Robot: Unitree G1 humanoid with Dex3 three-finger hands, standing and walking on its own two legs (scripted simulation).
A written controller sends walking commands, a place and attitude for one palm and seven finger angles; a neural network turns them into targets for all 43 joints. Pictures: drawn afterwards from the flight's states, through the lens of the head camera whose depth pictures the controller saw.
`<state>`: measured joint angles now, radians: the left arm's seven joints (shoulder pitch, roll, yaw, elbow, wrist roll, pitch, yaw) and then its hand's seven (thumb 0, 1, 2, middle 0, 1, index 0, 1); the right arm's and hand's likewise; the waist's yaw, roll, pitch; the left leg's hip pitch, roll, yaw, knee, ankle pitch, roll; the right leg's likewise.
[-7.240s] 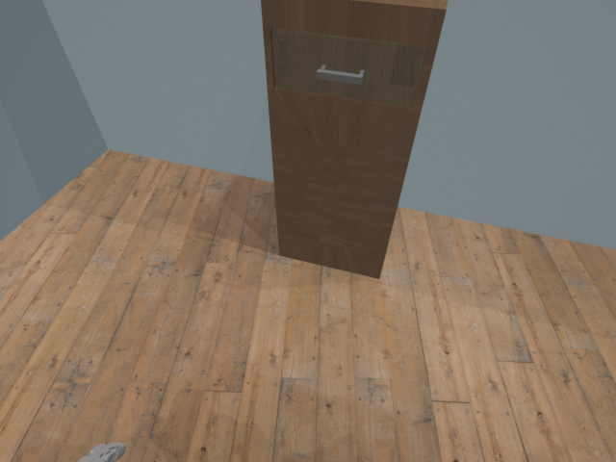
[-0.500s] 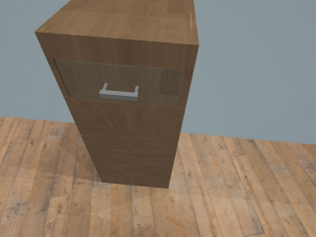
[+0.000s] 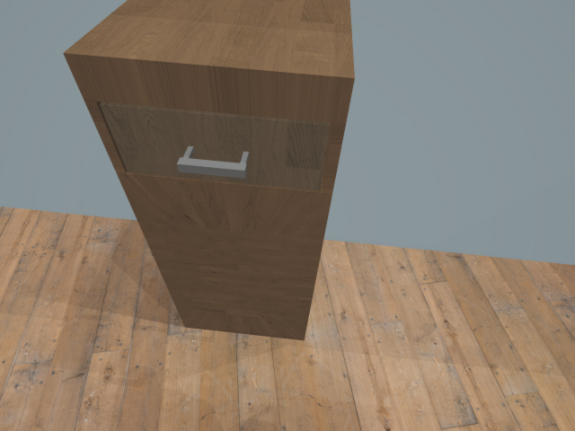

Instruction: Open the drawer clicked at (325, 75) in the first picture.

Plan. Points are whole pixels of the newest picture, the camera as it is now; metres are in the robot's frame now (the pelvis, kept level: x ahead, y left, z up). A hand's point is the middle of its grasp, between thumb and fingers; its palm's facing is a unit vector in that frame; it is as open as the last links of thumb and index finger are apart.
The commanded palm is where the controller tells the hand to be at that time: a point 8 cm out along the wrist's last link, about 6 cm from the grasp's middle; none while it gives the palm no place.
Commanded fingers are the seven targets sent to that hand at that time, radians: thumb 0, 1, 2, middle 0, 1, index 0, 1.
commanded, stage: come to a stop and stand still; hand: left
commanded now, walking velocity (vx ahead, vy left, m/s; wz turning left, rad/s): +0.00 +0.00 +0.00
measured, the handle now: (215, 161) +0.53 +0.17 +0.07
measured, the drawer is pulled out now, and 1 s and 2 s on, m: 0.00 0.00 0.00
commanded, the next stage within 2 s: look again from close up in 0.58 s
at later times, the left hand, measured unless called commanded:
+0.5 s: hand out of the picture -0.06 +0.21 -0.17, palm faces +0.06 -0.98 -0.21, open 7.3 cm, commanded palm none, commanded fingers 0.00 0.90 0.90 -0.20 -0.30 -0.20 -0.30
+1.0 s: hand out of the picture -0.03 +0.18 -0.17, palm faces +0.06 -0.99 -0.15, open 7.3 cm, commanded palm none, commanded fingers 0.00 0.90 0.90 -0.20 -0.30 -0.20 -0.30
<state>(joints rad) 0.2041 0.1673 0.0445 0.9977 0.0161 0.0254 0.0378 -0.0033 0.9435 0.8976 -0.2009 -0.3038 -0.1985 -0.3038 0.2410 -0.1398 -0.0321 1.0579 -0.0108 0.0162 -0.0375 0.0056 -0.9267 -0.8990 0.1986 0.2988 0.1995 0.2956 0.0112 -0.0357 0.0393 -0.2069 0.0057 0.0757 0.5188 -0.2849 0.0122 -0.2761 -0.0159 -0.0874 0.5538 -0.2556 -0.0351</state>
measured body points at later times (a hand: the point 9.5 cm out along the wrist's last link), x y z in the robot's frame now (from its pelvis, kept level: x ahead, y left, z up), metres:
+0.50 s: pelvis -0.04 +0.03 +0.00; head -0.05 +0.02 +0.45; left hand -0.06 +0.26 -0.15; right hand -0.03 -0.19 -0.16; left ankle -0.01 +0.11 -0.73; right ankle +0.03 -0.09 -0.73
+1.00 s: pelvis -0.01 +0.02 +0.01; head -0.01 +0.02 +0.46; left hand -0.03 +0.23 -0.16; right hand -0.02 -0.18 -0.16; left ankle -0.01 +0.11 -0.73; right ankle +0.03 -0.09 -0.73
